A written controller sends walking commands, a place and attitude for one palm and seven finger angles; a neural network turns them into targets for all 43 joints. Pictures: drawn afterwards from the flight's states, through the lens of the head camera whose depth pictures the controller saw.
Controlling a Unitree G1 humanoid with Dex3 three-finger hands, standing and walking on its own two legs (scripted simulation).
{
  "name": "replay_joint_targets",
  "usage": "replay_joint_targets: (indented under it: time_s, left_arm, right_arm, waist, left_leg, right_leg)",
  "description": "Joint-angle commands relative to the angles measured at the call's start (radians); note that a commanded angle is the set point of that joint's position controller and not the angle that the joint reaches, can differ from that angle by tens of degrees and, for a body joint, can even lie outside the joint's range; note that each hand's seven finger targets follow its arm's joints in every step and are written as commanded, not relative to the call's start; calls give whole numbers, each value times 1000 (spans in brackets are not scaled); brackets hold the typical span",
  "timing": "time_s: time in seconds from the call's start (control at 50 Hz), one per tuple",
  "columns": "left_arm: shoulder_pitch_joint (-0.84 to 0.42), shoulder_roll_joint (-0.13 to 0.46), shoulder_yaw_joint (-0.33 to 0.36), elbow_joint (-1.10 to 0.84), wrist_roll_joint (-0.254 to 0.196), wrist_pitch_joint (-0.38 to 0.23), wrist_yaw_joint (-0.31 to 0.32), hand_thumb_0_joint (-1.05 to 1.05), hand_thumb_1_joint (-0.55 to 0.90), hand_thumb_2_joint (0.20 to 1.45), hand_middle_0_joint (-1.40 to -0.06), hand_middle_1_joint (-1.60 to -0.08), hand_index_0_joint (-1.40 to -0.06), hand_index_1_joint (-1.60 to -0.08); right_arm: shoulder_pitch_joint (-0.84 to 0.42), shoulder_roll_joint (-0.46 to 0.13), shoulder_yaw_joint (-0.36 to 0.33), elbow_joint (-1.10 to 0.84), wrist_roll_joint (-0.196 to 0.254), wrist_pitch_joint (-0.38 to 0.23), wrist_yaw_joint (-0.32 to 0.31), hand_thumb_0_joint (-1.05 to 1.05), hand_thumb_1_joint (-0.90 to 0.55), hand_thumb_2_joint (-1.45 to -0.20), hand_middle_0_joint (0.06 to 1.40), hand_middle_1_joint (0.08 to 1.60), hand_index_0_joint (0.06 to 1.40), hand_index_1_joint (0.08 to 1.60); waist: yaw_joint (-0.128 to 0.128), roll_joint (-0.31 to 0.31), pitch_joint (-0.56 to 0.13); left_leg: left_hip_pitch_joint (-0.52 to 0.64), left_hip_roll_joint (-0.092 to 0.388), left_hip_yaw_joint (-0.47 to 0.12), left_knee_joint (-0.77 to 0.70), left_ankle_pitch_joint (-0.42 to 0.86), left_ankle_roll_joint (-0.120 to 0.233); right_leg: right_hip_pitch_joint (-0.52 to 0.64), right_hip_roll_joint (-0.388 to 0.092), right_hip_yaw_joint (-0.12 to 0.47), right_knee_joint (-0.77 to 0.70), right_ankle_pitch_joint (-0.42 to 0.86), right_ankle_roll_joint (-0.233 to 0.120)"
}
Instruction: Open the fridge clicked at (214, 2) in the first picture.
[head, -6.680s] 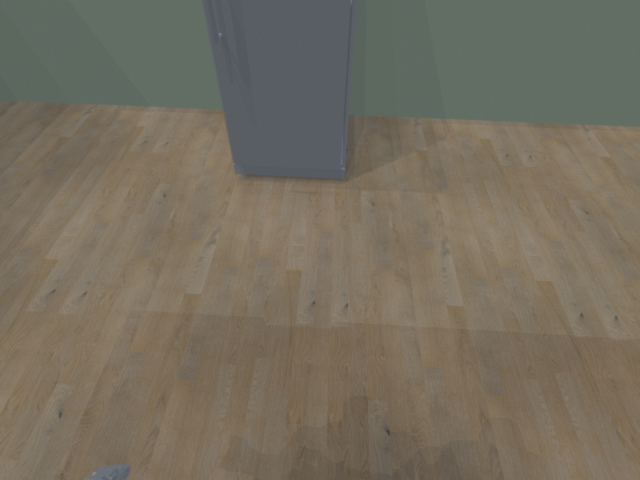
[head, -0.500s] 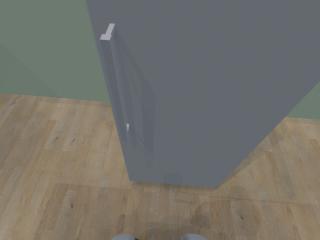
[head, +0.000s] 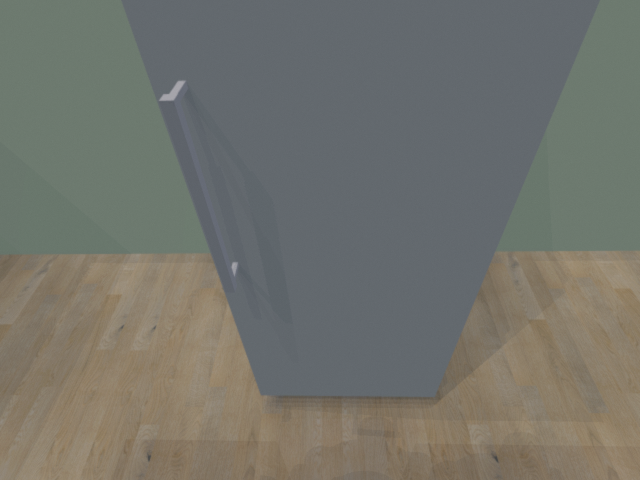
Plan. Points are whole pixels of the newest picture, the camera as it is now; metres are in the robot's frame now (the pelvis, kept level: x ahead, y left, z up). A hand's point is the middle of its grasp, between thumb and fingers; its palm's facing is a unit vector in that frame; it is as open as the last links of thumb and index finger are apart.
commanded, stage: come to a stop and stand still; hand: left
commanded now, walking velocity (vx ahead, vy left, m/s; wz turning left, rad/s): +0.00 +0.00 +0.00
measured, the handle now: (210, 205) +0.48 +0.18 +0.11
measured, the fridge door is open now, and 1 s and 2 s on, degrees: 0 0 0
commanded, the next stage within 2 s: look again from close up in 1.28 s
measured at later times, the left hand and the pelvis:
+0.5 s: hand out of the picture +0.02 +0.18 -0.16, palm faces +0.01 -0.98 -0.21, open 7.4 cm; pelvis +0.02 +0.00 +0.01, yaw +0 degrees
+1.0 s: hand out of the picture +0.10 +0.23 -0.14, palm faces +0.00 -0.96 -0.29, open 7.4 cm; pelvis +0.05 +0.01 +0.02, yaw +0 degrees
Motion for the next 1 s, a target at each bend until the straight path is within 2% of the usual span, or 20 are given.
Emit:
replay_joint_targets:
  time_s: [0.0, 0.04, 0.1, 0.18, 0.22, 0.28, 0.34, 0.4, 0.48, 0.6, 0.68, 0.7, 0.76, 0.8, 0.88, 0.9, 0.94, 0.98]
  left_arm:
    - [-1, 159, 42, -59, -3, -17, 9, 0, 900, 900, -200, -300, -200, -300]
    - [23, 154, 41, -41, -6, -18, 7, 0, 900, 900, -200, -300, -200, -300]
    - [36, 152, 41, -21, -5, -22, 5, 0, 900, 900, -200, -300, -200, -300]
    - [30, 153, 41, 3, -8, -26, 2, 0, 900, 900, -200, -300, -200, -300]
    - [46, 144, 39, 17, -9, -29, 2, 0, 900, 900, -200, -300, -200, -300]
    - [52, 145, 35, 38, -7, -31, 2, 0, 900, 900, -200, -300, -200, -300]
    - [53, 146, 32, 53, -8, -37, 2, 0, 900, 900, -200, -300, -200, -300]
    - [54, 148, 30, 68, -5, -41, 1, 0, 900, 900, -200, -300, -200, -300]
    - [46, 160, 28, 79, -6, -46, -1, 0, 900, 900, -200, -300, -200, -300]
    - [28, 177, 31, 89, -3, -52, -2, 0, 900, 900, -200, -300, -200, -300]
    - [3, 197, 31, 94, -4, -52, -3, 0, 900, 900, -200, -300, -200, -300]
    - [4, 199, 32, 93, -3, -52, -3, 0, 900, 900, -200, -300, -200, -300]
    - [-23, 219, 32, 93, -4, -52, -4, 0, 900, 900, -200, -300, -200, -300]
    - [-28, 226, 34, 92, -2, -52, -4, 0, 900, 900, -200, -300, -200, -300]
    - [-53, 243, 33, 94, -5, -49, -6, 0, 900, 900, -200, -300, -200, -300]
    - [-52, 242, 35, 92, -3, -50, -5, 0, 900, 900, -200, -300, -200, -300]
    - [-64, 253, 35, 93, -5, -50, -5, 0, 900, 900, -200, -300, -200, -300]
    - [-71, 257, 34, 95, -6, -49, -6, 0, 900, 900, -200, -300, -200, -300]
  right_arm:
    - [42, -73, -6, -47, 1, -39, -12, 0, -900, -900, 200, 300, 200, 300]
    - [34, -81, -3, -39, 2, -42, -14, 0, -900, -900, 200, 300, 200, 300]
    - [48, -67, 0, -20, 3, -44, -16, 0, -900, -900, 200, 300, 200, 300]
    - [68, -72, 3, 12, 6, -52, -19, 0, -900, -900, 200, 300, 200, 300]
    - [61, -79, 4, 22, 8, -57, -21, 0, -900, -900, 200, 300, 200, 300]
    - [52, -75, 4, 35, 9, -54, -21, 0, -900, -900, 200, 300, 200, 300]
    - [41, -81, 6, 50, 12, -62, -23, 0, -900, -900, 200, 300, 200, 300]
    - [24, -87, 5, 56, 14, -66, -24, 0, -900, -900, 200, 300, 200, 300]
    - [-11, -106, 3, 58, 15, -71, -24, 0, -900, -900, 200, 300, 200, 300]
    - [-61, -132, 2, 62, 18, -83, -27, 0, -900, -900, 200, 300, 200, 300]
    - [-106, -157, 1, 63, 17, -83, -27, 0, -900, -900, 200, 300, 200, 300]
    - [-109, -154, 2, 64, 18, -84, -28, 0, -900, -900, 200, 300, 200, 300]
    - [-135, -175, 0, 66, 17, -81, -26, 0, -900, -900, 200, 300, 200, 300]
    - [-143, -177, 2, 69, 17, -82, -26, 0, -900, -900, 200, 300, 200, 300]
    - [-167, -197, 5, 74, 17, -80, -24, 0, -900, -900, 200, 300, 200, 300]
    - [-168, -192, 4, 76, 17, -81, -25, 0, -900, -900, 200, 300, 200, 300]
    - [-173, -205, 5, 80, 17, -82, -25, 0, -900, -900, 200, 300, 200, 300]
    - [-180, -208, 8, 83, 17, -79, -25, 0, -900, -900, 200, 300, 200, 300]
  waist:
    - [8, -52, 94]
    - [24, -50, 97]
    - [25, -87, 93]
    - [19, -51, 85]
    - [28, -24, 75]
    - [25, -55, 99]
    - [27, -25, 90]
    - [27, -35, 96]
    - [29, -24, 80]
    - [37, -23, 26]
    - [39, -13, 19]
    - [41, -27, 10]
    - [37, -40, 9]
    - [41, -33, 1]
    - [41, -22, -7]
    - [45, -42, -7]
    - [44, -31, -25]
    - [44, -40, -14]
  left_leg:
    - [50, 22, -66, -164, -184, 37]
    - [6, 26, -84, -189, -213, 38]
    - [22, 17, -71, -178, -175, 31]
    - [46, 22, -84, -190, -142, 28]
    - [40, 35, -106, -220, -155, 33]
    - [51, 28, -93, -208, -144, 25]
    - [80, 39, -97, -222, -86, 27]
    - [94, 45, -97, -236, -63, 27]
    - [117, 48, -92, -238, -22, 26]
    - [172, 63, -90, -222, 147, 35]
    - [186, 66, -88, -227, 167, 34]
    - [197, 68, -89, -220, 201, 37]
    - [206, 67, -84, -226, 201, 33]
    - [214, 69, -85, -227, 233, 35]
    - [221, 70, -92, -243, 221, 34]
    - [225, 71, -92, -236, 255, 37]
    - [238, 72, -88, -235, 289, 35]
    - [235, 72, -86, -243, 265, 32]
  right_leg:
    - [-185, -38, 80, -271, -284, -58]
    - [-142, -35, 83, -274, -273, -57]
    - [-138, -49, 99, -303, -276, -64]
    - [-134, -48, 95, -296, -238, -65]
    - [-96, -36, 82, -287, -200, -59]
    - [-120, -48, 101, -321, -228, -63]
    - [-92, -45, 91, -317, -147, -58]
    - [-75, -41, 86, -325, -105, -54]
    - [-53, -50, 85, -333, -59, -50]
    - [24, -49, 68, -303, 126, -38]
    - [40, -59, 63, -306, 155, -32]
    - [55, -56, 63, -302, 195, -31]
    - [60, -64, 62, -311, 200, -28]
    - [78, -64, 59, -308, 229, -27]
    - [87, -68, 56, -317, 205, -23]
    - [98, -67, 53, -315, 243, -23]
    - [112, -73, 49, -312, 264, -22]
    - [109, -75, 48, -326, 248, -20]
